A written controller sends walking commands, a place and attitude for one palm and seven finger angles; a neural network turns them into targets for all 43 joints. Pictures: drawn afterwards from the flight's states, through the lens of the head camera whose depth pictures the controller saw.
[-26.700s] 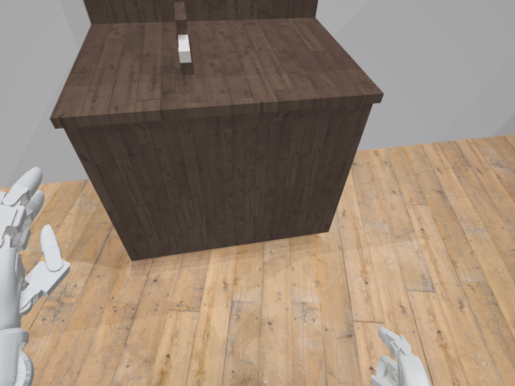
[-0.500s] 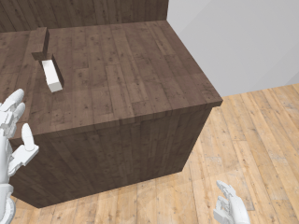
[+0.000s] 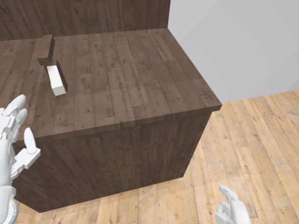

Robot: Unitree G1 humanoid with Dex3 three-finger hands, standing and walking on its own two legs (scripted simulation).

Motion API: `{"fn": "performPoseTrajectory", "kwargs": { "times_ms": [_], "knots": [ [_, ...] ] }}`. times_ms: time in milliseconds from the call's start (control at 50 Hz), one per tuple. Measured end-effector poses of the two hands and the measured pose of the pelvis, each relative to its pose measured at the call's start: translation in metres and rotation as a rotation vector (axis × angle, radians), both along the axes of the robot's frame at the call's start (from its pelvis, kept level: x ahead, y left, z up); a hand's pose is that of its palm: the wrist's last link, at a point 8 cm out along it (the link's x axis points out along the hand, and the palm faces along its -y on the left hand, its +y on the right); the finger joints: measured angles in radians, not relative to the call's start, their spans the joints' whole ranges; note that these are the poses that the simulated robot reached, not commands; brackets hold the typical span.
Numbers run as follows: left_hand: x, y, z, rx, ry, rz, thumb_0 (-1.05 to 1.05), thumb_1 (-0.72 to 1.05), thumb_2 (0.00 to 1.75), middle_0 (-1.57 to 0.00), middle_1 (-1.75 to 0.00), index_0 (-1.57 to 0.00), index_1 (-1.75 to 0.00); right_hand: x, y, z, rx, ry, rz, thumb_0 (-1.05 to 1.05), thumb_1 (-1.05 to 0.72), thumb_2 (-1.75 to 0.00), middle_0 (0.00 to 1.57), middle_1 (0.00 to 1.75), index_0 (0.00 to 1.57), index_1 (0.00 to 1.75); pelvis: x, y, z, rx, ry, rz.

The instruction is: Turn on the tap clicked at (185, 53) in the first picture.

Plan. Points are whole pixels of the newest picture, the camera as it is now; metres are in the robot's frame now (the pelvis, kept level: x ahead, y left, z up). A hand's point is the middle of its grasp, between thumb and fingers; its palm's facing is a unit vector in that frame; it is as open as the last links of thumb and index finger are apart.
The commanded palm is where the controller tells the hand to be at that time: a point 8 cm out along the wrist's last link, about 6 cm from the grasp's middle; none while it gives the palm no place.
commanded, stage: look again from close up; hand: left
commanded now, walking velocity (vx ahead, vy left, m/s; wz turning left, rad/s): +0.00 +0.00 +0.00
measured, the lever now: (58, 88) +0.42 +0.30 +0.13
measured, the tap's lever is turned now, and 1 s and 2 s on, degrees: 13 13 13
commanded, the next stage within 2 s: shuffle to correct the standing spot in 0.10 s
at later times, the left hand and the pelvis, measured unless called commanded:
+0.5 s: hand (37, 145) +0.23 +0.26 +0.15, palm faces +0.43 -0.83 -0.35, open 7.4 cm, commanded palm +0.17 +0.28 +0.17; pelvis +0.01 +0.00 -0.01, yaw +0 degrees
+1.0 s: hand (67, 112) +0.31 +0.22 +0.16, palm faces +0.35 -0.82 -0.45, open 7.4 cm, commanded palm +0.25 +0.26 +0.17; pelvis +0.08 -0.01 -0.02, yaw -1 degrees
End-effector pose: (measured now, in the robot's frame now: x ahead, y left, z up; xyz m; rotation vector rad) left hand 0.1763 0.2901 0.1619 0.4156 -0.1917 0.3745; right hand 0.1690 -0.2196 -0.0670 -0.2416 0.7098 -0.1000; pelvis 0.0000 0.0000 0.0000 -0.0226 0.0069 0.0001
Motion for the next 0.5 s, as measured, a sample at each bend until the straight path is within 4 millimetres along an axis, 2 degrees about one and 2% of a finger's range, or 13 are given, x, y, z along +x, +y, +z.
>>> {"fn": "performPoseTrajectory", "kwargs": {
  "times_ms": [180,320,500],
  "knots": [
    [-0.005,0.008,-0.001,0.004,0.006,-0.001,0.01,0.89,0.89,-0.21,-0.3,-0.21,-0.3,-0.01,0.007,-0.003,-0.003,0.022,-0.001,0.01,-0.91,-0.9,0.2,0.3,0.2,0.3,-0.004,0.006,0.0,0.001,-0.002,0.004],
    [-0.007,0.013,-0.005,0.003,0.002,0.006,0.01,0.89,0.89,-0.21,-0.3,-0.21,-0.3,-0.01,0.011,-0.004,-0.008,0.017,-0.001,0.01,-0.91,-0.9,0.2,0.3,0.2,0.3,-0.004,0.01,-0.002,0.004,-0.004,-0.005],
    [0.012,0.006,-0.004,0.012,-0.046,0.032,0.01,0.89,0.89,-0.21,-0.3,-0.21,-0.3,0.003,0.007,-0.016,0.014,0.014,-0.011,0.01,-0.91,-0.9,0.2,0.3,0.2,0.3,0.015,0.004,-0.011,0.011,-0.008,0.001]
  ]
}}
